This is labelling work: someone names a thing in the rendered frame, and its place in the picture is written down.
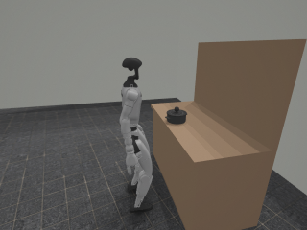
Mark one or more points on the right robot upper arm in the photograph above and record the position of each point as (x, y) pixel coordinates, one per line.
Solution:
(130, 100)

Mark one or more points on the left robot hand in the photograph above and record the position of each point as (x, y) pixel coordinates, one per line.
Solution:
(140, 128)

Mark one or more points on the right robot foot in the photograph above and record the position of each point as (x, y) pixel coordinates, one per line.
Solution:
(144, 207)

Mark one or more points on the pot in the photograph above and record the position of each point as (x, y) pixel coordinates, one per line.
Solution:
(176, 120)

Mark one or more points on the table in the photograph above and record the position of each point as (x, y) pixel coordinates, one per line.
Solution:
(217, 165)

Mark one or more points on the robot right forearm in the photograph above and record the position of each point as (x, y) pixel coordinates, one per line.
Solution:
(126, 131)

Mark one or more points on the left robot thigh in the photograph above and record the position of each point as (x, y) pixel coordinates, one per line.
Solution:
(144, 140)

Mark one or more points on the lid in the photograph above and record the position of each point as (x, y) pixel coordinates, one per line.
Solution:
(174, 113)

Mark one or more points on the right robot hand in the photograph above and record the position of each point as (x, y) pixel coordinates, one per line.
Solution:
(131, 160)

